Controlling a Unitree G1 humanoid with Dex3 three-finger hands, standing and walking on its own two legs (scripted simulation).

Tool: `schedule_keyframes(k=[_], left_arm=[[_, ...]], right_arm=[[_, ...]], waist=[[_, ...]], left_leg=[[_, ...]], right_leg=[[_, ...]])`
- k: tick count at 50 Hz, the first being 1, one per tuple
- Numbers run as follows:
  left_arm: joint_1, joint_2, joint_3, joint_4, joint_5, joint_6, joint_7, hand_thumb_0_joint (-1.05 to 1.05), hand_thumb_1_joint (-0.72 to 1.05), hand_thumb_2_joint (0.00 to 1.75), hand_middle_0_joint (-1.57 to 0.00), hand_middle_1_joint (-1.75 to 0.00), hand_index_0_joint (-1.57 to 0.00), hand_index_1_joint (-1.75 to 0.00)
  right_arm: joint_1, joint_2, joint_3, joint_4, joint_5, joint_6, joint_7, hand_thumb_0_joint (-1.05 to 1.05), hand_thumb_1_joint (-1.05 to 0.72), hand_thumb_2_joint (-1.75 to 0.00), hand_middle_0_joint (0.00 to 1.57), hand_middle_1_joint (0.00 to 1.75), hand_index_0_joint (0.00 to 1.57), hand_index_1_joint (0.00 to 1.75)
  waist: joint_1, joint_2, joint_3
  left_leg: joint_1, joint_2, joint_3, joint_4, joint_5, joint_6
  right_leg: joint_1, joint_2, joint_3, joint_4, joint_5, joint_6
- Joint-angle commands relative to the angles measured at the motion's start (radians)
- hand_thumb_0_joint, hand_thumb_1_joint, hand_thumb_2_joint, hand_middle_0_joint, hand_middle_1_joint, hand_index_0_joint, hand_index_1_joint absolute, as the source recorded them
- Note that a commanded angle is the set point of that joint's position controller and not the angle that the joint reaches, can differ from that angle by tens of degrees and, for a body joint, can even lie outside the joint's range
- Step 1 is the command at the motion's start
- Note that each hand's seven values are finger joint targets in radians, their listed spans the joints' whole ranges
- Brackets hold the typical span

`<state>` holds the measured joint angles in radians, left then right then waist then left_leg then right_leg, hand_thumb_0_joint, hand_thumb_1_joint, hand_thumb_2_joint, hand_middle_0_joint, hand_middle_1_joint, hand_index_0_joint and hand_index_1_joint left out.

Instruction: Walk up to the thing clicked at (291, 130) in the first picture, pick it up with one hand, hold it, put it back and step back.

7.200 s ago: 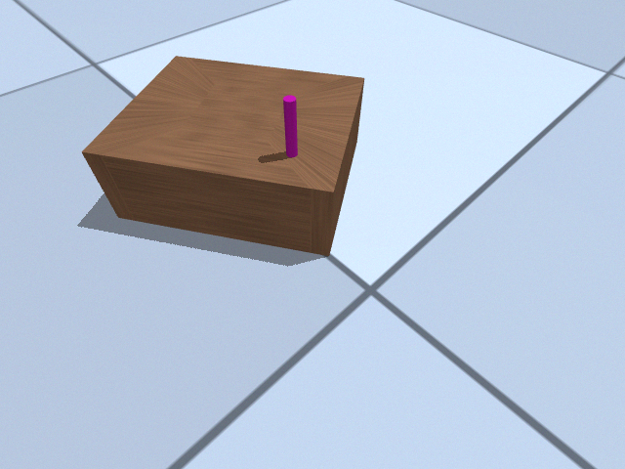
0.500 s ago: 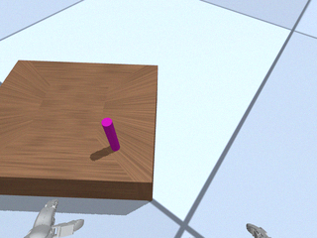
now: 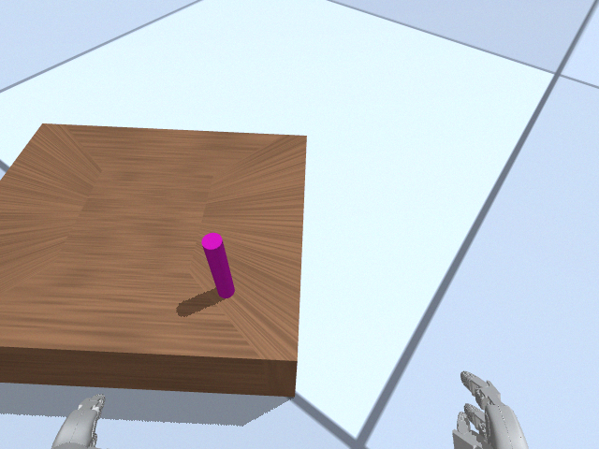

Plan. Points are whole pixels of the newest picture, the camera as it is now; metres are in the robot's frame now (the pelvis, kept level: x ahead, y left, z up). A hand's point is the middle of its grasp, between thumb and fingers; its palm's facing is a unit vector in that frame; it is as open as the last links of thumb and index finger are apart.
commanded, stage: go down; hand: left
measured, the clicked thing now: (219, 268) +0.52 +0.19 -0.27
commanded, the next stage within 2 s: none
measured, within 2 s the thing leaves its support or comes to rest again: neither
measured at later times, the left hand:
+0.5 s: hand out of the picture +0.13 +0.26 -0.11, palm faces +0.07 -0.94 -0.34, open 17.3 cm
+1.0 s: hand (83, 361) +0.25 +0.31 -0.06, palm faces +0.19 -0.95 -0.25, open 17.3 cm
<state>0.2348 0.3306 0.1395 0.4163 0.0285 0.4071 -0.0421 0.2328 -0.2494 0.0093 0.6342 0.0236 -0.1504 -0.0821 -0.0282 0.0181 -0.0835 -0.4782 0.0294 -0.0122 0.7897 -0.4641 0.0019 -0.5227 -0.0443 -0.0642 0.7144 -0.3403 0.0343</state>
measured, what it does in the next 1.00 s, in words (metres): stands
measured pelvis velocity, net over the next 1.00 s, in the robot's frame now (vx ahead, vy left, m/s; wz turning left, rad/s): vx -0.03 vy -0.01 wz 0.02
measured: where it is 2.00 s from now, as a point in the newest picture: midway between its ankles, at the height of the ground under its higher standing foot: outside the picture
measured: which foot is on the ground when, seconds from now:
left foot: down 0.00-1.00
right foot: down 0.00-1.00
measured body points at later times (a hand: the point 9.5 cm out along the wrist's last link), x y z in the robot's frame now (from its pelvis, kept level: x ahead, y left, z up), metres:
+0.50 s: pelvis -0.01 +0.00 -0.03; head +0.02 +0.01 +0.42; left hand +0.13 +0.30 -0.08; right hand +0.15 -0.25 -0.10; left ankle -0.04 +0.11 -0.71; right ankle +0.01 -0.15 -0.71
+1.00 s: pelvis -0.03 -0.01 -0.03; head +0.02 +0.02 +0.42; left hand +0.24 +0.36 -0.04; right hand +0.10 -0.26 -0.10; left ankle -0.04 +0.11 -0.71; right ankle +0.01 -0.15 -0.71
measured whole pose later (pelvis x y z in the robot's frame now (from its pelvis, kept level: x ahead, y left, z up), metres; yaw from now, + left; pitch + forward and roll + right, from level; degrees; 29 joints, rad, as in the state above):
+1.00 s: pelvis -0.03 -0.01 -0.03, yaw +1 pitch +11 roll -3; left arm -0.11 0.53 0.35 0.53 -0.05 0.35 -0.20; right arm 0.27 -0.25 0.05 0.69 0.02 -0.31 -0.18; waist -0.06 0.00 -0.11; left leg -0.69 0.03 -0.05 1.00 -0.51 -0.01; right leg -0.71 -0.04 -0.09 0.90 -0.38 0.02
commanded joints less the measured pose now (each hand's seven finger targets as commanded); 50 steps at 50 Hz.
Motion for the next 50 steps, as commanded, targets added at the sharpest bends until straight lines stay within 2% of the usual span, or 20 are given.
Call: schedule_keyframes(k=[1,2,3,4,9,13,19,21,25,28,30,32,38,40,44,45,46,47,48,50], left_arm=[[-0.025,0.191,0.067,-0.247,0.002,0.003,0.009,0.0,-0.54,0.02,-0.08,-0.04,-0.07,-0.04],[0.03,0.171,0.062,-0.201,-0.001,0.015,0.009,0.0,-0.55,0.02,-0.08,-0.04,-0.08,-0.04],[0.011,0.199,0.086,-0.272,-0.003,0.018,0.011,0.0,-0.56,0.02,-0.08,-0.04,-0.08,-0.04],[0.05,0.181,0.073,-0.232,-0.001,0.027,0.011,0.0,-0.55,0.02,-0.08,-0.04,-0.08,-0.04],[0.078,0.203,0.093,-0.335,-0.007,0.05,0.01,0.0,-0.55,0.04,-0.08,-0.06,-0.07,-0.06],[0.105,0.205,0.099,-0.382,-0.013,0.063,0.009,0.0,-0.55,0.06,-0.08,-0.06,-0.07,-0.06],[0.123,0.222,0.119,-0.435,-0.023,0.087,0.005,0.0,-0.54,0.05,-0.08,-0.04,-0.07,-0.05],[0.107,0.214,0.104,-0.483,-0.024,0.09,0.002,0.0,-0.53,0.05,-0.07,-0.05,-0.07,-0.05],[0.151,0.23,0.132,-0.448,-0.025,0.1,0.004,0.0,-0.54,0.06,-0.08,-0.05,-0.07,-0.06],[0.128,0.226,0.121,-0.478,-0.029,0.1,-0.001,0.0,-0.56,0.05,-0.08,-0.05,-0.07,-0.05],[0.093,0.236,0.122,-0.46,-0.027,0.099,-0.001,0.0,-0.53,0.06,-0.07,-0.04,-0.06,-0.04],[-0.021,0.276,0.146,-0.52,-0.031,0.081,-0.002,0.0,-0.55,0.06,-0.08,-0.05,-0.07,-0.05],[-0.25,0.363,0.209,-0.412,-0.054,0.02,-0.021,0.0,-0.5,0.07,-0.07,-0.04,-0.05,-0.05],[-0.31,0.359,0.205,-0.354,-0.067,-0.005,-0.045,0.0,-0.52,0.06,-0.07,-0.04,-0.06,-0.05],[-0.438,0.445,0.274,-0.168,-0.077,-0.063,-0.101,0.0,-0.56,0.05,-0.08,-0.03,-0.06,-0.05],[-0.407,0.462,0.298,-0.067,-0.076,-0.073,-0.121,0.0,-0.56,0.05,-0.08,-0.03,-0.06,-0.05],[-0.472,0.475,0.296,-0.09,-0.081,-0.094,-0.142,0.0,-0.55,0.05,-0.08,-0.03,-0.06,-0.04],[-0.49,0.482,0.309,0.0,-0.081,-0.111,-0.162,0.0,-0.55,0.05,-0.09,-0.03,-0.06,-0.05],[-0.499,0.486,0.314,0.041,-0.082,-0.131,-0.184,0.0,-0.55,0.05,-0.08,-0.03,-0.06,-0.05],[-0.567,0.496,0.318,0.105,-0.088,-0.179,-0.231,0.0,-0.57,0.03,-0.09,-0.03,-0.07,-0.04]], right_arm=[[-0.022,-0.147,-0.063,-0.148,0.0,-0.053,-0.025,0.0,-0.84,-0.88,0.2,0.3,0.2,0.3],[-0.013,-0.143,-0.054,-0.135,-0.001,-0.055,-0.028,0.0,-0.84,-0.88,0.2,0.3,0.2,0.3],[-0.027,-0.147,-0.062,-0.159,0.0,-0.061,-0.031,0.0,-0.84,-0.88,0.2,0.3,0.2,0.3],[-0.02,-0.137,-0.053,-0.152,0.0,-0.062,-0.034,0.0,-0.84,-0.88,0.2,0.3,0.2,0.3],[-0.008,-0.133,-0.054,-0.173,0.0,-0.075,-0.05,0.0,-0.85,-0.88,0.2,0.3,0.2,0.3],[-0.008,-0.135,-0.059,-0.181,-0.001,-0.087,-0.062,0.0,-0.86,-0.89,0.2,0.3,0.2,0.3],[-0.012,-0.129,-0.05,-0.192,0.0,-0.104,-0.078,0.0,-0.85,-0.88,0.2,0.3,0.2,0.3],[-0.015,-0.135,-0.055,-0.206,0.001,-0.112,-0.084,0.0,-0.85,-0.88,0.2,0.3,0.2,0.3],[-0.007,-0.126,-0.047,-0.201,0.001,-0.121,-0.093,0.0,-0.85,-0.88,0.2,0.3,0.2,0.3],[-0.011,-0.128,-0.05,-0.198,0.0,-0.131,-0.097,0.0,-0.85,-0.88,0.2,0.3,0.2,0.3],[-0.017,-0.127,-0.04,-0.196,0.002,-0.139,-0.103,0.0,-0.84,-0.88,0.2,0.3,0.2,0.3],[-0.013,-0.14,-0.048,-0.196,0.001,-0.151,-0.108,0.0,-0.84,-0.88,0.2,0.3,0.2,0.3],[-0.001,-0.151,-0.032,-0.138,0.002,-0.189,-0.129,0.0,-0.84,-0.88,0.2,0.3,0.2,0.3],[-0.004,-0.156,-0.028,-0.118,0.003,-0.199,-0.133,0.0,-0.85,-0.88,0.2,0.3,0.2,0.3],[0.018,-0.164,-0.029,-0.066,-0.001,-0.204,-0.127,0.0,-0.86,-0.89,0.2,0.3,0.2,0.3],[0.043,-0.175,-0.036,-0.046,-0.002,-0.202,-0.125,0.0,-0.87,-0.89,0.2,0.3,0.2,0.3],[0.037,-0.167,-0.03,-0.055,-0.002,-0.203,-0.12,0.0,-0.86,-0.89,0.2,0.3,0.2,0.3],[0.051,-0.178,-0.035,-0.044,-0.003,-0.2,-0.116,0.0,-0.87,-0.89,0.2,0.3,0.2,0.3],[0.061,-0.178,-0.036,-0.041,-0.003,-0.199,-0.111,0.0,-0.87,-0.89,0.2,0.3,0.2,0.3],[0.088,-0.183,-0.038,-0.029,-0.005,-0.195,-0.1,0.0,-0.88,-0.89,0.2,0.3,0.2,0.3]], waist=[[0.002,0.074,-0.176],[-0.001,0.074,-0.153],[0.006,0.067,-0.188],[0.002,0.057,-0.169],[-0.001,0.059,-0.219],[0.003,0.071,-0.208],[0.007,0.08,-0.18],[-0.001,0.069,-0.198],[0.002,0.061,-0.195],[-0.001,0.079,-0.167],[-0.005,0.069,-0.143],[-0.017,0.1,-0.167],[-0.035,0.087,-0.157],[-0.043,0.097,-0.162],[-0.02,0.102,-0.188],[-0.018,0.082,-0.201],[-0.01,0.104,-0.21],[-0.019,0.099,-0.214],[-0.01,0.1,-0.221],[-0.018,0.125,-0.232]], left_leg=[[0.007,-0.01,-0.021,-0.076,0.473,-0.026],[-0.008,-0.009,-0.028,-0.073,0.454,-0.027],[-0.011,-0.014,-0.023,-0.057,0.458,-0.023],[-0.029,-0.017,-0.022,-0.051,0.431,-0.021],[-0.054,-0.024,-0.015,0.011,0.448,-0.015],[-0.082,-0.018,-0.032,0.023,0.432,-0.018],[-0.13,-0.026,-0.034,0.035,0.32,-0.012],[-0.126,-0.026,-0.037,0.043,0.308,-0.009],[-0.14,-0.028,-0.034,0.054,0.311,-0.008],[-0.163,-0.028,-0.045,0.041,0.238,-0.008],[-0.178,-0.025,-0.05,0.031,0.173,-0.004],[-0.167,-0.021,-0.061,0.025,0.15,-0.007],[-0.175,-0.03,-0.05,0.026,0.055,0.003],[-0.16,-0.031,-0.048,0.021,0.074,0.003],[-0.16,-0.033,-0.045,0.023,0.148,0.002],[-0.16,-0.033,-0.045,0.022,0.172,0.0],[-0.152,-0.033,-0.039,0.021,0.19,0.0],[-0.148,-0.03,-0.038,0.022,0.228,-0.002],[-0.146,-0.026,-0.043,0.019,0.263,-0.006],[-0.122,-0.019,-0.04,0.025,0.326,-0.012]], right_leg=[[0.101,0.049,-0.017,-0.005,0.267,-0.053],[0.094,0.05,-0.019,0.003,0.247,-0.053],[0.094,0.048,-0.019,0.008,0.262,-0.052],[0.085,0.048,-0.018,0.016,0.245,-0.051],[0.073,0.039,-0.012,0.062,0.286,-0.046],[0.033,0.041,-0.018,0.087,0.245,-0.047],[-0.004,0.039,-0.016,0.089,0.166,-0.045],[-0.008,0.039,-0.017,0.092,0.161,-0.043],[-0.008,0.038,-0.016,0.098,0.166,-0.043],[-0.038,0.038,-0.017,0.095,0.104,-0.043],[-0.054,0.038,-0.016,0.088,0.055,-0.041],[-0.06,0.036,-0.01,0.091,0.045,-0.041],[-0.073,0.031,0.005,0.07,-0.016,-0.035],[-0.063,0.032,0.007,0.068,0.001,-0.038],[-0.028,0.034,0.001,0.069,0.055,-0.043],[-0.019,0.036,-0.001,0.071,0.072,-0.044],[-0.005,0.036,0.0,0.069,0.084,-0.046],[-0.004,0.038,0.0,0.078,0.113,-0.05],[-0.004,0.041,-0.004,0.086,0.132,-0.054],[-0.02,0.044,-0.004,0.097,0.167,-0.059]])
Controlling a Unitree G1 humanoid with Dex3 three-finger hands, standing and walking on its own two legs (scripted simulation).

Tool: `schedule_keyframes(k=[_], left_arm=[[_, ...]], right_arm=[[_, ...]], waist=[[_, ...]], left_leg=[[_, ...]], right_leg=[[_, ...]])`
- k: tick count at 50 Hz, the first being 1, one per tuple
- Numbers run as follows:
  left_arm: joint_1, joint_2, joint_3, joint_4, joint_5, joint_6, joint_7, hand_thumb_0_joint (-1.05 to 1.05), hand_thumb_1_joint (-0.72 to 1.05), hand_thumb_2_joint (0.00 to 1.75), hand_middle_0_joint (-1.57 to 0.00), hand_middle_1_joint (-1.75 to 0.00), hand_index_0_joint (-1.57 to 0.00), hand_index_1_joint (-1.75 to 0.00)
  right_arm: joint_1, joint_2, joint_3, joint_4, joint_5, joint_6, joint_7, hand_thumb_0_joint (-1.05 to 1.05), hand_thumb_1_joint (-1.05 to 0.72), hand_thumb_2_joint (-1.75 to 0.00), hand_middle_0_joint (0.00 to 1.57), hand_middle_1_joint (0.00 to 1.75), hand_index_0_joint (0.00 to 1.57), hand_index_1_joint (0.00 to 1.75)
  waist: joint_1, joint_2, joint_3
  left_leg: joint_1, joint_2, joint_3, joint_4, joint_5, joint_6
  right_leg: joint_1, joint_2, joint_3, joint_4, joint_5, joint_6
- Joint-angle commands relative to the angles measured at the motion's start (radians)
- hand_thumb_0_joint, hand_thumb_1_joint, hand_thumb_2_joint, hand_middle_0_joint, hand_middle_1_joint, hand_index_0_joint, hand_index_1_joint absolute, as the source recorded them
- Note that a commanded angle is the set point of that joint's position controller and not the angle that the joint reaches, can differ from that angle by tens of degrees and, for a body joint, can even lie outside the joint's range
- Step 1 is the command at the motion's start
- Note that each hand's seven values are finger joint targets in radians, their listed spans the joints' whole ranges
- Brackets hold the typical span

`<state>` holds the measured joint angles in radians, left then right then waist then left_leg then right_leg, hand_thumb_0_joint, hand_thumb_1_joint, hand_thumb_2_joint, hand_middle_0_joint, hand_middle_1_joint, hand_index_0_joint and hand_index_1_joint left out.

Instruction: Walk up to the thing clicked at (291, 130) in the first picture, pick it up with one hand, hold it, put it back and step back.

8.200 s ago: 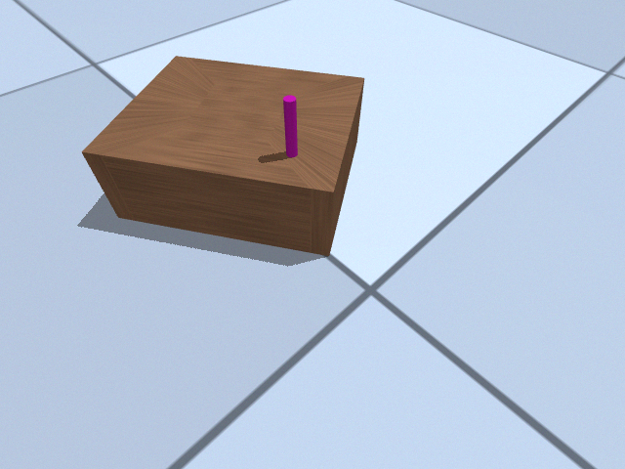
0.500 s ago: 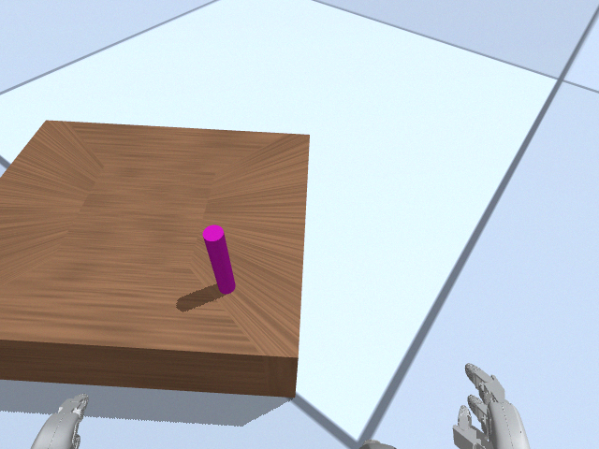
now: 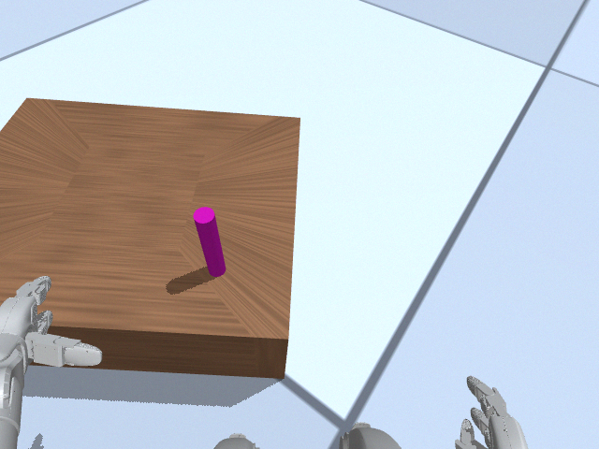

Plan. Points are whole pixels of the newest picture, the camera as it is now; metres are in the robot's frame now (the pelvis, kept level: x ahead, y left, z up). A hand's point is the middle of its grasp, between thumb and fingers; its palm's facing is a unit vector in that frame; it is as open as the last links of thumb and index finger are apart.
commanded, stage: go down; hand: left
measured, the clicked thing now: (211, 245) +0.56 +0.18 -0.24
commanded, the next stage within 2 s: none
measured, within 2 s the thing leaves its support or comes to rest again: neither
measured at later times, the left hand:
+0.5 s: hand (60, 259) +0.38 +0.35 -0.01, palm faces +0.16 -0.98 -0.11, open 17.4 cm
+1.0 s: hand (55, 227) +0.43 +0.36 +0.00, palm faces +0.16 -0.98 -0.07, open 17.4 cm
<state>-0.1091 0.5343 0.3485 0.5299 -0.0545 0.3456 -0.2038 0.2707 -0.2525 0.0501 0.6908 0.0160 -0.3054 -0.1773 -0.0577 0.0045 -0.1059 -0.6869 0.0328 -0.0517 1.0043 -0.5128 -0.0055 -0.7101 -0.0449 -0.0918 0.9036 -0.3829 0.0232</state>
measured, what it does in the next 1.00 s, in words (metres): stands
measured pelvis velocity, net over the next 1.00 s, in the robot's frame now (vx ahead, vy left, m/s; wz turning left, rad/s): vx -0.01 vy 0.01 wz -0.04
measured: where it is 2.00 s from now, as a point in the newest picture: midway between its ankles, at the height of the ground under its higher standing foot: outside the picture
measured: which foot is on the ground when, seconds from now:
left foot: down 0.00-1.00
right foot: down 0.00-1.00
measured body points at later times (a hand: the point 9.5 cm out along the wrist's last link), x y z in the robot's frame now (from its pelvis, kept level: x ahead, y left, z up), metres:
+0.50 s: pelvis -0.01 +0.00 -0.02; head +0.11 +0.03 +0.42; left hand +0.37 +0.40 +0.00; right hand +0.04 -0.28 -0.11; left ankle -0.01 +0.12 -0.68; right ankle +0.04 -0.14 -0.68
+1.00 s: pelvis -0.01 +0.01 -0.03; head +0.13 +0.05 +0.39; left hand +0.41 +0.41 +0.01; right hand +0.02 -0.27 -0.12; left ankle -0.01 +0.12 -0.68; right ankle +0.04 -0.14 -0.68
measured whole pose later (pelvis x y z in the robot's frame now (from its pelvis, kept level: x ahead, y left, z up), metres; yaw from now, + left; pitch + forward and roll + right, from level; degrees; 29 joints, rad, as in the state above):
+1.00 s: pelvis -0.01 +0.01 -0.03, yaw -2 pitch +22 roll -4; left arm -0.72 0.87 0.64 1.23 -0.06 -0.22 -0.51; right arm 0.35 -0.31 0.09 0.69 -0.04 -0.17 -0.10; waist -0.13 -0.02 -0.08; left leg -1.01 0.05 -0.04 1.17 -0.55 0.00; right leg -1.04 -0.03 -0.08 1.04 -0.39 0.03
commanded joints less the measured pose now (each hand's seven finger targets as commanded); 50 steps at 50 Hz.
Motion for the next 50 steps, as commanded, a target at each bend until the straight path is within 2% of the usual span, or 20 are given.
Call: schedule_keyframes(k=[1,2,4,6,8,11,12,14,16,17,19,21,29,30,33,40,41,43,46,50], left_arm=[[-0.25,0.306,0.12,0.024,-0.005,-0.148,-0.089,0.0,-0.58,0.02,-0.09,-0.03,-0.07,-0.04],[-0.283,0.337,0.141,0.047,-0.003,-0.182,-0.106,0.0,-0.59,0.01,-0.09,-0.02,-0.07,-0.03],[-0.273,0.328,0.142,0.167,-0.003,-0.237,-0.137,0.0,-0.6,0.01,-0.09,-0.02,-0.07,-0.03],[-0.378,0.387,0.175,0.15,-0.006,-0.305,-0.164,0.0,-0.61,0.01,-0.09,-0.02,-0.07,-0.04],[-0.398,0.404,0.189,0.227,-0.006,-0.352,-0.182,0.0,-0.61,0.02,-0.09,-0.02,-0.07,-0.03],[-0.538,0.48,0.23,0.207,-0.009,-0.433,-0.198,0.0,-0.6,0.03,-0.08,-0.02,-0.06,-0.03],[-0.533,0.499,0.251,0.239,-0.011,-0.449,-0.201,0.0,-0.59,0.04,-0.08,-0.02,-0.06,-0.03],[-0.576,0.503,0.245,0.273,-0.01,-0.479,-0.211,0.0,-0.55,0.05,-0.07,-0.02,-0.06,-0.03],[-0.591,0.559,0.292,0.317,-0.012,-0.507,-0.215,0.0,-0.53,0.05,-0.07,-0.01,-0.05,-0.03],[-0.589,0.529,0.272,0.367,-0.013,-0.515,-0.224,0.0,-0.53,0.04,-0.07,-0.01,-0.06,-0.03],[-0.66,0.553,0.271,0.352,-0.015,-0.542,-0.243,0.0,-0.51,0.05,-0.07,-0.01,-0.06,-0.02],[-0.678,0.597,0.304,0.388,-0.018,-0.556,-0.248,0.0,-0.48,0.05,-0.07,-0.01,-0.06,-0.02],[-0.753,0.655,0.314,0.47,-0.018,-0.6,-0.282,0.0,-0.5,0.03,-0.07,-0.01,-0.06,-0.02],[-0.759,0.631,0.299,0.481,-0.022,-0.603,-0.286,0.0,-0.51,0.03,-0.08,-0.01,-0.06,-0.02],[-0.811,0.688,0.33,0.473,-0.026,-0.617,-0.293,0.0,-0.5,0.04,-0.07,-0.01,-0.06,-0.02],[-0.836,0.713,0.33,0.499,-0.021,-0.627,-0.305,0.0,-0.52,0.05,-0.07,-0.01,-0.05,-0.03],[-0.85,0.7,0.314,0.506,-0.021,-0.626,-0.308,0.0,-0.52,0.05,-0.07,-0.02,-0.05,-0.03],[-0.867,0.719,0.327,0.505,-0.023,-0.629,-0.305,0.0,-0.51,0.05,-0.07,-0.01,-0.05,-0.03],[-0.91,0.716,0.325,0.494,-0.03,-0.636,-0.309,0.0,-0.53,0.05,-0.07,-0.02,-0.05,-0.03],[-0.895,0.73,0.334,0.522,-0.03,-0.634,-0.314,0.0,-0.53,0.05,-0.07,-0.02,-0.05,-0.03]], right_arm=[[0.06,-0.18,-0.078,-0.085,-0.001,-0.042,0.002,0.0,-0.88,-0.89,0.2,0.3,0.2,0.3],[0.069,-0.182,-0.081,-0.085,-0.003,-0.042,0.005,0.0,-0.88,-0.89,0.2,0.3,0.2,0.3],[0.078,-0.183,-0.08,-0.09,-0.008,-0.038,0.014,0.0,-0.88,-0.89,0.2,0.3,0.2,0.3],[0.097,-0.196,-0.086,-0.088,-0.012,-0.031,0.024,0.0,-0.89,-0.9,0.2,0.3,0.2,0.3],[0.109,-0.203,-0.089,-0.093,-0.017,-0.021,0.031,0.0,-0.88,-0.89,0.2,0.3,0.2,0.3],[0.132,-0.213,-0.092,-0.088,-0.024,-0.002,0.033,0.0,-0.88,-0.89,0.2,0.3,0.2,0.3],[0.14,-0.224,-0.094,-0.089,-0.025,0.004,0.033,0.0,-0.88,-0.89,0.2,0.3,0.2,0.3],[0.159,-0.233,-0.096,-0.075,-0.029,0.018,0.035,0.0,-0.87,-0.89,0.2,0.3,0.2,0.3],[0.169,-0.241,-0.09,-0.069,-0.033,0.031,0.034,0.0,-0.87,-0.89,0.2,0.3,0.2,0.3],[0.172,-0.24,-0.087,-0.065,-0.034,0.036,0.035,0.0,-0.87,-0.89,0.2,0.3,0.2,0.3],[0.185,-0.245,-0.085,-0.053,-0.038,0.046,0.037,0.0,-0.87,-0.89,0.2,0.3,0.2,0.3],[0.19,-0.252,-0.081,-0.062,-0.041,0.056,0.035,0.0,-0.87,-0.89,0.2,0.3,0.2,0.3],[0.206,-0.254,-0.064,-0.051,-0.047,0.081,0.044,0.0,-0.88,-0.89,0.2,0.3,0.2,0.3],[0.209,-0.254,-0.065,-0.051,-0.047,0.084,0.045,0.0,-0.88,-0.89,0.2,0.3,0.2,0.3],[0.217,-0.259,-0.056,-0.048,-0.05,0.09,0.045,0.0,-0.88,-0.89,0.2,0.3,0.2,0.3],[0.232,-0.267,-0.05,-0.036,-0.054,0.107,0.051,0.0,-0.89,-0.9,0.2,0.3,0.2,0.3],[0.229,-0.263,-0.048,-0.037,-0.055,0.109,0.05,0.0,-0.89,-0.9,0.2,0.3,0.2,0.3],[0.229,-0.266,-0.046,-0.042,-0.053,0.11,0.054,0.0,-0.89,-0.9,0.2,0.3,0.2,0.3],[0.235,-0.264,-0.042,-0.042,-0.053,0.113,0.056,0.0,-0.89,-0.9,0.2,0.3,0.2,0.3],[0.239,-0.269,-0.036,-0.04,-0.055,0.119,0.058,0.0,-0.89,-0.9,0.2,0.3,0.2,0.3]], waist=[[0.016,0.133,-0.211],[0.021,0.119,-0.224],[0.015,0.071,-0.192],[0.022,0.143,-0.255],[0.017,0.105,-0.223],[0.011,0.139,-0.293],[0.016,0.133,-0.301],[0.006,0.145,-0.312],[0.016,0.14,-0.318],[0.004,0.135,-0.304],[-0.002,0.176,-0.324],[-0.002,0.138,-0.356],[-0.015,0.154,-0.374],[-0.026,0.15,-0.361],[-0.025,0.166,-0.404],[-0.027,0.207,-0.433],[-0.038,0.215,-0.413],[-0.031,0.224,-0.406],[-0.047,0.219,-0.411],[-0.042,0.223,-0.425]], left_leg=[[0.081,-0.019,-0.002,-0.183,0.402,-0.007],[0.069,-0.019,-0.002,-0.179,0.394,-0.004],[0.018,-0.023,0.012,-0.161,0.37,0.005],[0.047,-0.016,0.01,-0.153,0.398,-0.004],[0.016,-0.014,0.011,-0.149,0.358,0.001],[0.028,-0.016,0.018,-0.133,0.347,0.001],[0.036,-0.016,0.019,-0.135,0.345,0.001],[0.055,-0.012,0.014,-0.132,0.355,-0.003],[0.024,-0.014,0.015,-0.123,0.349,-0.002],[0.017,-0.012,0.012,-0.118,0.35,-0.003],[0.042,-0.008,0.009,-0.113,0.343,-0.005],[0.011,-0.014,0.02,-0.095,0.346,0.003],[-0.029,-0.012,0.021,-0.058,0.356,0.006],[-0.033,-0.011,0.02,-0.062,0.335,0.005],[-0.03,-0.011,0.016,-0.035,0.387,0.007],[0.01,-0.005,0.002,-0.013,0.456,0.0],[0.004,-0.004,0.0,-0.011,0.447,-0.001],[-0.01,0.0,-0.008,-0.017,0.415,-0.006],[-0.022,0.003,-0.015,-0.013,0.394,-0.007],[-0.005,0.006,-0.022,0.002,0.449,-0.009]], right_leg=[[0.158,0.046,0.021,-0.083,0.225,-0.049],[0.158,0.046,0.022,-0.082,0.222,-0.049],[0.152,0.042,0.028,-0.078,0.223,-0.047],[0.122,0.044,0.032,-0.052,0.225,-0.056],[0.107,0.044,0.035,-0.052,0.201,-0.054],[0.098,0.04,0.047,-0.038,0.198,-0.055],[0.099,0.038,0.049,-0.038,0.197,-0.056],[0.068,0.041,0.047,-0.03,0.197,-0.059],[0.077,0.038,0.047,-0.026,0.194,-0.057],[0.055,0.039,0.045,-0.021,0.19,-0.058],[0.014,0.038,0.047,-0.015,0.176,-0.06],[0.05,0.035,0.053,-0.021,0.191,-0.057],[0.015,0.034,0.054,-0.001,0.199,-0.056],[0.006,0.036,0.053,-0.001,0.187,-0.057],[0.005,0.034,0.052,0.013,0.219,-0.056],[-0.054,0.037,0.043,0.039,0.241,-0.06],[-0.071,0.04,0.041,0.039,0.232,-0.06],[-0.094,0.042,0.036,0.046,0.198,-0.063],[-0.107,0.044,0.032,0.053,0.187,-0.063],[-0.129,0.047,0.027,0.067,0.205,-0.064]])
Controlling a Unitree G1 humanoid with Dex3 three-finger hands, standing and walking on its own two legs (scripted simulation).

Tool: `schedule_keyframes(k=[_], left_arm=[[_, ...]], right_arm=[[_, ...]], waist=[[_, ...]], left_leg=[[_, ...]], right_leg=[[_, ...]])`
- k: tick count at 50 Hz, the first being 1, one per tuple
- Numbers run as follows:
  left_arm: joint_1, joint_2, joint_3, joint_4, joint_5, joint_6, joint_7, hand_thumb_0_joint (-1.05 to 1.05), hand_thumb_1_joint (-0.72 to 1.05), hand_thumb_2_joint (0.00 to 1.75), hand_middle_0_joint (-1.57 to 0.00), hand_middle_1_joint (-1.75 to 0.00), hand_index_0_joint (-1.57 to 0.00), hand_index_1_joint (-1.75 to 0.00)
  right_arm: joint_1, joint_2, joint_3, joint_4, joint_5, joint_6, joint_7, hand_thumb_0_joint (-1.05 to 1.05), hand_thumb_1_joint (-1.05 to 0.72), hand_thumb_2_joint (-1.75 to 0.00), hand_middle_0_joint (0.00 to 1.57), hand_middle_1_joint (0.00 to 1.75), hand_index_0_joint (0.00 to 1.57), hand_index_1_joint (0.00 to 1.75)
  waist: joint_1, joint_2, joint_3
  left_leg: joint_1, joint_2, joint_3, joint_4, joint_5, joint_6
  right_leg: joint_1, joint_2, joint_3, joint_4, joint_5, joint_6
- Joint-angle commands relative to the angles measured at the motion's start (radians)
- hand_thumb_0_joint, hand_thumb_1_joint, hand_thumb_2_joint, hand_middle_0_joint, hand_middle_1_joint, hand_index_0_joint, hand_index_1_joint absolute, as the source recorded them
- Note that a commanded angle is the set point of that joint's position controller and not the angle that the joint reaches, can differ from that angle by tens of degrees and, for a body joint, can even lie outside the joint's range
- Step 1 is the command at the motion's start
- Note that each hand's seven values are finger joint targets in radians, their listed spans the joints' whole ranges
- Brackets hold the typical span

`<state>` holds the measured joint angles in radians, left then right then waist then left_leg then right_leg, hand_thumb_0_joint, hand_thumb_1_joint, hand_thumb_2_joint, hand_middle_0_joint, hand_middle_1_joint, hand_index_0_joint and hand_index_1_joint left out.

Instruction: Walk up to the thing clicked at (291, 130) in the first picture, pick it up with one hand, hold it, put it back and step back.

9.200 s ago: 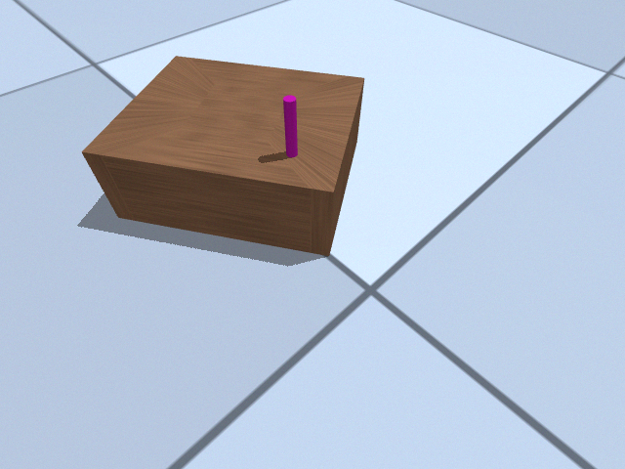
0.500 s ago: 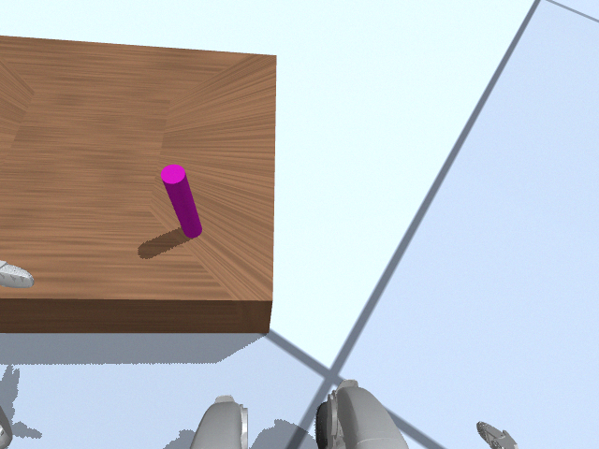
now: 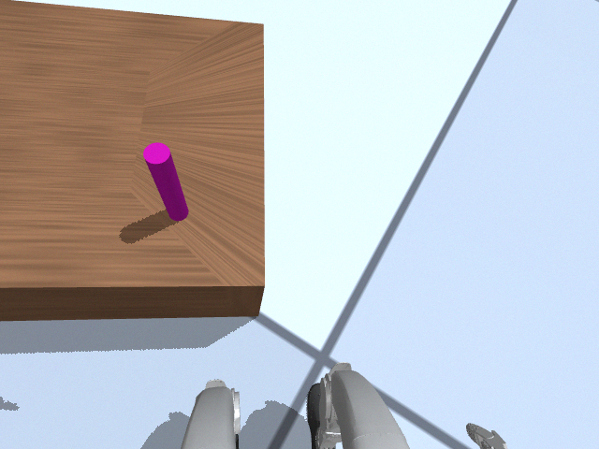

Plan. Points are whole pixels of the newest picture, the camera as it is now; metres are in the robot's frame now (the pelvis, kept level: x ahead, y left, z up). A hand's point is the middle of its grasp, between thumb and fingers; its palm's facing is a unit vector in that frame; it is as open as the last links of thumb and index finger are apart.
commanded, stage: go down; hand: left
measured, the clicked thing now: (169, 187) +0.56 +0.20 -0.21
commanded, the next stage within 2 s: none
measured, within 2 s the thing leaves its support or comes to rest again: neither
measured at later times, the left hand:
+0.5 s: hand out of the picture +0.45 +0.38 +0.04, palm faces +0.21 -0.98 -0.05, open 17.3 cm
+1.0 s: hand out of the picture +0.47 +0.39 +0.04, palm faces +0.21 -0.98 -0.03, open 17.1 cm
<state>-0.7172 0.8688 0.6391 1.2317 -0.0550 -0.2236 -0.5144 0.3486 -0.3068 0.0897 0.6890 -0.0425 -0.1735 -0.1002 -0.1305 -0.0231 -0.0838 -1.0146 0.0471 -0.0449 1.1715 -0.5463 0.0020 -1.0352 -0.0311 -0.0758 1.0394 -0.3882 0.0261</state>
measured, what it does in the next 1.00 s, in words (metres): stands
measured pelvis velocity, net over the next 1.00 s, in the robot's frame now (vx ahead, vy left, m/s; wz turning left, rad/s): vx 0.00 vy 0.00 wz -0.01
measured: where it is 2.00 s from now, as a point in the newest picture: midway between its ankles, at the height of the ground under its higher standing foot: outside the picture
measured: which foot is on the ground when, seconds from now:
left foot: down 0.00-1.00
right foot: down 0.00-1.00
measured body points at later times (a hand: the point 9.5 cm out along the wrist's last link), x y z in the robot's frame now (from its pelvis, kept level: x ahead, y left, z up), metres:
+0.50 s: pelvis +0.00 +0.00 -0.01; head +0.16 +0.05 +0.41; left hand +0.43 +0.43 +0.05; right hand +0.04 -0.28 -0.10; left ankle +0.00 +0.11 -0.65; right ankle +0.05 -0.15 -0.65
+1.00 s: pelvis +0.00 +0.00 -0.02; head +0.18 +0.06 +0.39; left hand +0.45 +0.44 +0.05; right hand +0.03 -0.27 -0.11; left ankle +0.00 +0.11 -0.65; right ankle +0.05 -0.15 -0.65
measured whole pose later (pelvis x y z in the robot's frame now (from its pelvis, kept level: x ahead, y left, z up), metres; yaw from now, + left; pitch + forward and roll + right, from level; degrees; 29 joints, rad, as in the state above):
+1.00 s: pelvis +0.00 +0.00 -0.02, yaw -1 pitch +27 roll -6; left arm -0.88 1.01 0.70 1.29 -0.05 -0.25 -0.56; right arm 0.34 -0.31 0.14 0.65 -0.05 -0.14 -0.08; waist -0.18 -0.02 -0.07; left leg -1.16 0.05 -0.07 1.27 -0.58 0.00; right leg -1.16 -0.03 -0.09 1.11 -0.41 0.03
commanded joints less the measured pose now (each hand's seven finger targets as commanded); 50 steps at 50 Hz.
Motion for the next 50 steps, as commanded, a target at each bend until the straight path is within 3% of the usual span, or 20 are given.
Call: schedule_keyframes(k=[1,5,6,9,12,15,17,18,20,23,26,29,40,46,49,50], left_arm=[[-0.307,0.407,0.045,-0.201,-0.03,-0.068,-0.005,0.0,-0.54,0.04,-0.07,-0.01,-0.06,-0.03],[-0.349,0.426,0.05,-0.219,-0.029,-0.075,-0.007,0.0,-0.54,0.05,-0.07,-0.02,-0.05,-0.03],[-0.322,0.412,0.051,-0.159,-0.031,-0.069,-0.009,0.0,-0.54,0.05,-0.07,-0.02,-0.05,-0.03],[-0.338,0.439,0.066,-0.192,-0.031,-0.076,-0.007,0.0,-0.52,0.06,-0.06,-0.02,-0.05,-0.03],[-0.348,0.438,0.053,-0.186,-0.029,-0.076,-0.012,0.0,-0.53,0.04,-0.07,-0.02,-0.06,-0.03],[-0.361,0.452,0.068,-0.171,-0.031,-0.078,-0.013,0.0,-0.54,0.06,-0.07,-0.02,-0.05,-0.04],[-0.359,0.459,0.068,-0.17,-0.028,-0.079,-0.018,0.0,-0.59,0.09,-0.08,-0.05,-0.04,-0.08],[-0.35,0.443,0.056,-0.153,-0.027,-0.078,-0.02,0.0,-0.51,0.07,-0.07,-0.03,-0.05,-0.05],[-0.374,0.475,0.076,-0.174,-0.03,-0.086,-0.021,0.0,-0.48,0.07,-0.07,-0.03,-0.05,-0.05],[-0.388,0.471,0.072,-0.159,-0.032,-0.089,-0.03,0.0,-0.47,0.08,-0.07,-0.03,-0.04,-0.05],[-0.396,0.492,0.086,-0.146,-0.031,-0.091,-0.033,0.0,-0.47,0.08,-0.06,-0.03,-0.04,-0.05],[-0.416,0.49,0.071,-0.154,-0.029,-0.094,-0.036,0.0,-0.47,0.07,-0.07,-0.03,-0.04,-0.05],[-0.438,0.524,0.092,-0.145,-0.032,-0.094,-0.046,0.0,-0.45,0.09,-0.06,-0.04,-0.04,-0.06],[-0.461,0.541,0.092,-0.16,-0.032,-0.097,-0.044,0.0,-0.45,0.09,-0.06,-0.04,-0.04,-0.06],[-0.463,0.554,0.104,-0.149,-0.03,-0.096,-0.042,0.0,-0.45,0.09,-0.06,-0.04,-0.04,-0.06],[-0.467,0.54,0.089,-0.149,-0.032,-0.096,-0.047,0.0,-0.45,0.1,-0.06,-0.04,-0.04,-0.06]], right_arm=[[0.163,-0.216,-0.077,-0.043,0.003,-0.012,-0.018,0.0,-0.89,-0.9,0.2,0.3,0.2,0.3],[0.169,-0.214,-0.073,-0.043,0.001,-0.009,-0.015,0.0,-0.89,-0.9,0.2,0.3,0.2,0.3],[0.172,-0.217,-0.073,-0.041,0.004,-0.008,-0.017,0.0,-0.89,-0.9,0.2,0.3,0.2,0.3],[0.174,-0.211,-0.067,-0.044,0.004,-0.003,-0.015,0.0,-0.89,-0.9,0.2,0.3,0.2,0.3],[0.175,-0.216,-0.067,-0.045,0.002,-0.003,-0.015,0.0,-0.89,-0.9,0.2,0.3,0.2,0.3],[0.18,-0.218,-0.063,-0.043,0.001,-0.001,-0.012,0.0,-0.89,-0.9,0.2,0.3,0.2,0.3],[0.184,-0.216,-0.062,-0.044,0.001,0.005,-0.013,0.0,-0.89,-0.9,0.2,0.3,0.2,0.3],[0.184,-0.213,-0.059,-0.046,0.0,0.005,-0.012,0.0,-0.89,-0.9,0.2,0.3,0.2,0.3],[0.179,-0.218,-0.06,-0.048,0.0,0.006,-0.012,0.0,-0.89,-0.9,0.2,0.3,0.2,0.3],[0.183,-0.223,-0.056,-0.043,-0.004,0.009,-0.009,0.0,-0.89,-0.9,0.2,0.3,0.2,0.3],[0.182,-0.221,-0.052,-0.047,-0.005,0.012,-0.011,0.0,-0.88,-0.9,0.2,0.3,0.2,0.3],[0.181,-0.217,-0.052,-0.046,-0.003,0.015,-0.01,0.0,-0.88,-0.9,0.2,0.3,0.2,0.3],[0.179,-0.224,-0.041,-0.053,-0.007,0.023,-0.008,0.0,-0.88,-0.9,0.2,0.3,0.2,0.3],[0.18,-0.227,-0.041,-0.054,-0.006,0.027,-0.006,0.0,-0.88,-0.9,0.2,0.3,0.2,0.3],[0.181,-0.229,-0.037,-0.061,-0.007,0.028,-0.005,0.0,-0.88,-0.9,0.2,0.3,0.2,0.3],[0.179,-0.225,-0.036,-0.058,-0.006,0.029,-0.006,0.0,-0.88,-0.9,0.2,0.3,0.2,0.3]], waist=[[0.031,0.251,-0.46],[0.027,0.285,-0.482],[0.017,0.257,-0.462],[0.027,0.245,-0.482],[0.024,0.263,-0.462],[0.016,0.267,-0.473],[0.019,0.26,-0.48],[0.013,0.256,-0.46],[0.019,0.265,-0.472],[0.006,0.282,-0.482],[0.003,0.261,-0.488],[-0.001,0.271,-0.484],[-0.008,0.29,-0.517],[-0.003,0.319,-0.499],[-0.011,0.297,-0.529],[-0.013,0.315,-0.514]], left_leg=[[0.317,-0.012,-0.024,-0.16,0.474,-0.012],[0.33,-0.008,-0.031,-0.156,0.459,-0.019],[0.325,-0.005,-0.037,-0.154,0.461,-0.018],[0.28,-0.015,-0.025,-0.151,0.43,-0.01],[0.283,-0.013,-0.026,-0.15,0.421,-0.012],[0.298,-0.01,-0.037,-0.133,0.475,-0.016],[0.287,-0.015,-0.028,-0.132,0.46,-0.011],[0.268,-0.016,-0.027,-0.133,0.442,-0.01],[0.265,-0.016,-0.028,-0.126,0.45,-0.011],[0.316,-0.006,-0.045,-0.115,0.515,-0.019],[0.26,-0.015,-0.032,-0.102,0.476,-0.009],[0.233,-0.019,-0.022,-0.109,0.404,-0.004],[0.266,-0.013,-0.041,-0.075,0.508,-0.01],[0.268,-0.01,-0.047,-0.081,0.467,-0.015],[0.266,-0.009,-0.049,-0.073,0.494,-0.012],[0.266,-0.008,-0.047,-0.074,0.476,-0.014]], right_leg=[[0.21,0.03,0.017,-0.073,0.212,-0.066],[0.186,0.032,0.015,-0.063,0.193,-0.068],[0.17,0.035,0.011,-0.061,0.19,-0.068],[0.22,0.03,0.019,-0.06,0.199,-0.066],[0.193,0.032,0.02,-0.057,0.184,-0.067],[0.17,0.033,0.014,-0.048,0.206,-0.067],[0.192,0.031,0.019,-0.052,0.213,-0.066],[0.189,0.031,0.02,-0.051,0.202,-0.066],[0.183,0.031,0.019,-0.047,0.204,-0.066],[0.138,0.034,0.009,-0.033,0.218,-0.068],[0.18,0.03,0.02,-0.034,0.227,-0.063],[0.184,0.029,0.032,-0.039,0.193,-0.063],[0.143,0.031,0.019,-0.01,0.241,-0.063],[0.104,0.034,0.017,-0.006,0.194,-0.067],[0.127,0.033,0.017,-0.001,0.221,-0.065],[0.107,0.035,0.018,-0.002,0.204,-0.065]])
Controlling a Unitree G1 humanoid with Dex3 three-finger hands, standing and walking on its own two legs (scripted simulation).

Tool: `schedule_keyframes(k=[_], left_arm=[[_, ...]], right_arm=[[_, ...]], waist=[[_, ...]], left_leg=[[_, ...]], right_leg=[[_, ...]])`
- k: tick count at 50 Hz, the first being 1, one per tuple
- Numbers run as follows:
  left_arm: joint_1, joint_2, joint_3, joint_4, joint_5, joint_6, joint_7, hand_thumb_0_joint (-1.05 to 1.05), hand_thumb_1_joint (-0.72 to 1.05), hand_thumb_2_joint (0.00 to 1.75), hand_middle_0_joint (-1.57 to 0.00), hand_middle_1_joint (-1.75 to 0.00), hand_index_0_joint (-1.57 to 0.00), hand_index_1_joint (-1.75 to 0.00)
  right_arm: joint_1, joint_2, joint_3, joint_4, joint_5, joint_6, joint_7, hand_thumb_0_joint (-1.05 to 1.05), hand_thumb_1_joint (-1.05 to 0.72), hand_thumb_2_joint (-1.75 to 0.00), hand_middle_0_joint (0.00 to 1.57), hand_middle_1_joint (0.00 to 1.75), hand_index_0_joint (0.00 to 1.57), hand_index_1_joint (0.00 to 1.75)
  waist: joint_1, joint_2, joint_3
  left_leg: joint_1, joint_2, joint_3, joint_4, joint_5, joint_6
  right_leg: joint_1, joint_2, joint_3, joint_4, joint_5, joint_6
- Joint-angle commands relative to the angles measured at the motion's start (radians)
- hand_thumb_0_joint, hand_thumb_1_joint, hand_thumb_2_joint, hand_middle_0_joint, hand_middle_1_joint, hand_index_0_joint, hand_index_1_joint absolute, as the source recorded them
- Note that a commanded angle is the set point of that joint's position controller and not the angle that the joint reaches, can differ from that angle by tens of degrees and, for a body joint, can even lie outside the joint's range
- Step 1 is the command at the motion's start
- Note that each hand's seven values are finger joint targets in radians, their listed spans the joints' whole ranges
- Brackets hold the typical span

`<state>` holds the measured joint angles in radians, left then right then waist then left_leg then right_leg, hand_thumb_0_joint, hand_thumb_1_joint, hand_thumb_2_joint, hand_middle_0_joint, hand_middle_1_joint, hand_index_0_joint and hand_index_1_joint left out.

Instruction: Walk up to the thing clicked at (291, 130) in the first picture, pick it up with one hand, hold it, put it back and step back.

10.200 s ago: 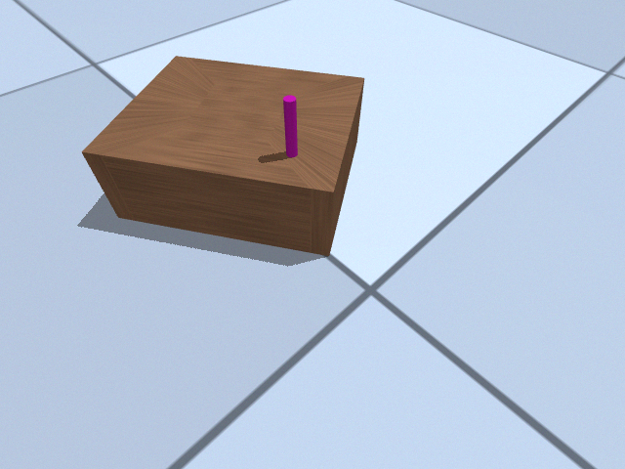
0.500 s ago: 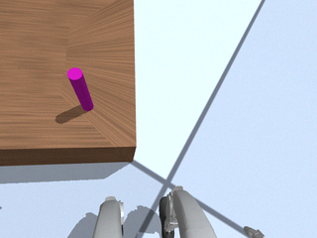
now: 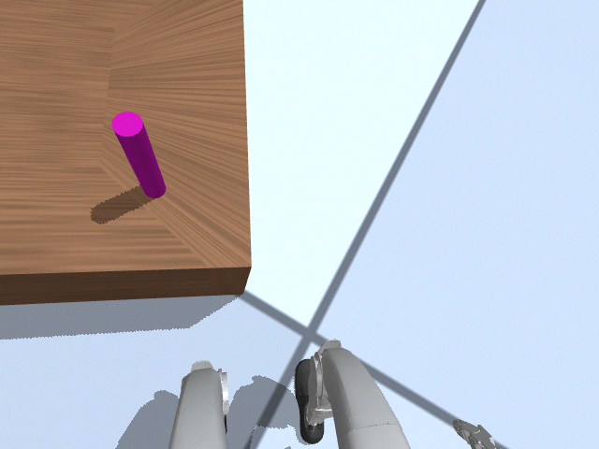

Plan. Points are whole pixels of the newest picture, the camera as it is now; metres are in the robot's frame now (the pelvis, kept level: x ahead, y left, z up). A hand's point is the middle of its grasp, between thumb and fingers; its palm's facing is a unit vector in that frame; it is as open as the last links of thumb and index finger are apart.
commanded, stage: go down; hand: left
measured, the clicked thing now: (143, 161) +0.56 +0.20 -0.19
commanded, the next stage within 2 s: none
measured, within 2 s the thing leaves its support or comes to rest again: neither
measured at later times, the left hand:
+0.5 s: hand out of the picture +0.48 +0.40 +0.06, palm faces +0.22 -0.98 -0.02, open 17.1 cm
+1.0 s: hand out of the picture +0.49 +0.40 +0.06, palm faces +0.23 -0.97 -0.01, open 17.1 cm
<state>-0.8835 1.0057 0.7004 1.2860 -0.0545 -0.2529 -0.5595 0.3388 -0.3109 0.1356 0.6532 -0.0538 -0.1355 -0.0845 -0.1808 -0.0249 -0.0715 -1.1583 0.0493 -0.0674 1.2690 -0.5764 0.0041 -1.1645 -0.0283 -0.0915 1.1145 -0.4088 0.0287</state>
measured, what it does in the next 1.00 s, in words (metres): stands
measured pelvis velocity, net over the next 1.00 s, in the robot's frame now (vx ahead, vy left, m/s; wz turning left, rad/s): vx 0.00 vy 0.01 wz -0.01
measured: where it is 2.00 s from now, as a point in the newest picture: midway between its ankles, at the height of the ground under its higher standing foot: (263, 434)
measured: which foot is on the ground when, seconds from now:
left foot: down 0.00-1.00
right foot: down 0.00-1.00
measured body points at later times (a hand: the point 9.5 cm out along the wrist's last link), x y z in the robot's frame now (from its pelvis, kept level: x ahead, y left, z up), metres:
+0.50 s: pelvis +0.00 +0.00 -0.01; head +0.19 +0.07 +0.40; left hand +0.46 +0.45 +0.07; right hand +0.03 -0.27 -0.09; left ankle +0.00 +0.11 -0.63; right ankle +0.06 -0.15 -0.63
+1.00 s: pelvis +0.00 +0.01 -0.01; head +0.20 +0.07 +0.39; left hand +0.47 +0.45 +0.07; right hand +0.03 -0.26 -0.10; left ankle +0.00 +0.11 -0.63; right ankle +0.06 -0.15 -0.63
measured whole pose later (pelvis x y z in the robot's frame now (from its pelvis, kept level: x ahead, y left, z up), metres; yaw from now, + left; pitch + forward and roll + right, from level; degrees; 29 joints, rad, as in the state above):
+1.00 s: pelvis +0.00 +0.01 -0.01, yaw -1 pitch +29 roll -7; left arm -0.95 1.04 0.73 1.28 -0.08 -0.30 -0.57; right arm 0.33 -0.31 0.16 0.64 -0.05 -0.10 -0.08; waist -0.20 -0.02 -0.06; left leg -1.23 0.05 -0.07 1.32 -0.59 0.01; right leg -1.23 -0.03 -0.09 1.15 -0.42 0.04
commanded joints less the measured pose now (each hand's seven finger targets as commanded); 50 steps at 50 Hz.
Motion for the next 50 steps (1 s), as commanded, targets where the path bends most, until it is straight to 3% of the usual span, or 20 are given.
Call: schedule_keyframes(k=[1,7,10,14,20,24,27,31,33,34,35,37,40,42,50], left_arm=[[-0.302,0.398,0.028,-0.205,-0.034,-0.067,-0.004,0.0,-0.46,0.1,-0.06,-0.05,-0.04,-0.07],[-0.326,0.42,0.029,-0.217,-0.032,-0.073,-0.004,0.0,-0.45,0.1,-0.06,-0.05,-0.04,-0.07],[-0.32,0.404,0.024,-0.182,-0.038,-0.071,-0.009,0.0,-0.45,0.1,-0.06,-0.04,-0.04,-0.06],[-0.337,0.439,0.046,-0.198,-0.038,-0.079,-0.011,0.0,-0.45,0.12,-0.05,-0.05,-0.03,-0.07],[-0.358,0.45,0.043,-0.198,-0.036,-0.085,-0.01,0.0,-0.45,0.11,-0.06,-0.06,-0.04,-0.08],[-0.369,0.44,0.034,-0.193,-0.035,-0.082,-0.012,0.0,-0.44,0.12,-0.06,-0.06,-0.03,-0.08],[-0.346,0.456,0.053,-0.177,-0.035,-0.082,-0.008,0.0,-0.47,0.11,-0.06,-0.06,-0.03,-0.08],[-0.37,0.44,0.039,-0.194,-0.038,-0.09,-0.014,0.0,-0.46,0.12,-0.05,-0.06,-0.03,-0.08],[-0.384,0.478,0.063,-0.219,-0.04,-0.096,-0.009,0.0,-0.45,0.12,-0.05,-0.05,-0.03,-0.07],[-0.38,0.467,0.051,-0.21,-0.04,-0.094,-0.01,0.0,-0.46,0.11,-0.06,-0.06,-0.04,-0.08],[-0.375,0.44,0.046,-0.191,-0.041,-0.093,-0.01,0.0,-0.47,0.12,-0.05,-0.07,-0.03,-0.09],[-0.367,0.426,0.034,-0.191,-0.045,-0.091,-0.008,0.0,-0.47,0.11,-0.05,-0.06,-0.03,-0.08],[-0.355,0.451,0.054,-0.207,-0.049,-0.094,-0.009,0.0,-0.46,0.1,-0.05,-0.06,-0.03,-0.07],[-0.343,0.421,0.047,-0.196,-0.054,-0.098,-0.012,0.0,-0.46,0.12,-0.05,-0.06,-0.03,-0.08],[-0.365,0.434,0.066,-0.22,-0.064,-0.113,-0.005,0.0,-0.48,0.11,-0.05,-0.06,-0.03,-0.08]], right_arm=[[0.184,-0.222,-0.081,-0.029,0.004,-0.009,-0.02,0.0,-0.88,-0.9,0.2,0.3,0.2,0.3],[0.2,-0.224,-0.081,-0.023,0.005,-0.006,-0.019,0.0,-0.88,-0.9,0.2,0.3,0.2,0.3],[0.202,-0.228,-0.078,-0.016,0.004,-0.005,-0.019,0.0,-0.88,-0.9,0.2,0.3,0.2,0.3],[0.206,-0.233,-0.076,-0.014,0.001,0.0,-0.017,0.0,-0.88,-0.9,0.2,0.3,0.2,0.3],[0.196,-0.224,-0.069,-0.025,0.004,0.006,-0.015,0.0,-0.88,-0.9,0.2,0.3,0.2,0.3],[0.208,-0.229,-0.071,-0.022,0.004,0.011,-0.014,0.0,-0.88,-0.9,0.2,0.3,0.2,0.3],[0.208,-0.231,-0.065,-0.027,0.002,0.013,-0.013,0.0,-0.89,-0.9,0.2,0.3,0.2,0.3],[0.205,-0.234,-0.068,-0.023,0.002,0.016,-0.01,0.0,-0.88,-0.9,0.2,0.3,0.2,0.3],[0.205,-0.231,-0.065,-0.03,0.002,0.019,-0.007,0.0,-0.88,-0.9,0.2,0.3,0.2,0.3],[0.208,-0.227,-0.066,-0.03,0.004,0.021,-0.01,0.0,-0.88,-0.9,0.2,0.3,0.2,0.3],[0.201,-0.224,-0.063,-0.036,0.003,0.021,-0.01,0.0,-0.88,-0.9,0.2,0.3,0.2,0.3],[0.197,-0.223,-0.065,-0.032,0.007,0.021,-0.011,0.0,-0.88,-0.9,0.2,0.3,0.2,0.3],[0.197,-0.23,-0.067,-0.031,0.007,0.021,-0.013,0.0,-0.88,-0.9,0.2,0.3,0.2,0.3],[0.192,-0.227,-0.066,-0.03,0.008,0.022,-0.011,0.0,-0.88,-0.9,0.2,0.3,0.2,0.3],[0.192,-0.223,-0.064,-0.031,0.006,0.026,-0.015,0.0,-0.89,-0.9,0.2,0.3,0.2,0.3]], waist=[[0.035,0.324,-0.512],[0.036,0.312,-0.541],[0.028,0.325,-0.527],[0.031,0.333,-0.558],[0.026,0.319,-0.536],[0.02,0.335,-0.546],[0.019,0.314,-0.566],[0.019,0.36,-0.55],[0.028,0.362,-0.57],[0.029,0.354,-0.561],[0.012,0.332,-0.543],[0.012,0.324,-0.532],[0.028,0.351,-0.554],[0.02,0.356,-0.53],[0.017,0.321,-0.567]], left_leg=[[0.395,-0.01,-0.028,-0.176,0.5,-0.018],[0.398,-0.012,-0.026,-0.165,0.493,-0.014],[0.443,-0.003,-0.043,-0.154,0.565,-0.025],[0.458,-0.002,-0.046,-0.14,0.616,-0.026],[0.361,-0.014,-0.026,-0.15,0.486,-0.012],[0.412,-0.008,-0.038,-0.148,0.522,-0.018],[0.411,-0.006,-0.041,-0.131,0.601,-0.017],[0.463,0.004,-0.06,-0.135,0.613,-0.031],[0.43,-0.005,-0.044,-0.134,0.569,-0.023],[0.406,-0.009,-0.035,-0.142,0.518,-0.019],[0.384,-0.006,-0.04,-0.144,0.516,-0.019],[0.375,-0.009,-0.035,-0.142,0.503,-0.014],[0.421,-0.004,-0.045,-0.137,0.544,-0.022],[0.431,0.003,-0.057,-0.135,0.562,-0.029],[0.375,-0.011,-0.033,-0.119,0.529,-0.011]], right_leg=[[0.23,0.031,0.032,-0.072,0.22,-0.069],[0.239,0.033,0.034,-0.074,0.218,-0.068],[0.178,0.038,0.021,-0.062,0.233,-0.071],[0.18,0.037,0.022,-0.052,0.259,-0.072],[0.235,0.032,0.039,-0.061,0.226,-0.066],[0.197,0.036,0.03,-0.059,0.222,-0.069],[0.219,0.036,0.026,-0.047,0.285,-0.067],[0.134,0.041,0.014,-0.04,0.245,-0.072],[0.182,0.035,0.028,-0.048,0.239,-0.071],[0.206,0.036,0.033,-0.054,0.22,-0.069],[0.203,0.036,0.029,-0.049,0.229,-0.069],[0.207,0.036,0.033,-0.056,0.229,-0.066],[0.173,0.038,0.025,-0.047,0.228,-0.068],[0.127,0.039,0.017,-0.037,0.219,-0.071],[0.213,0.032,0.037,-0.043,0.25,-0.064]])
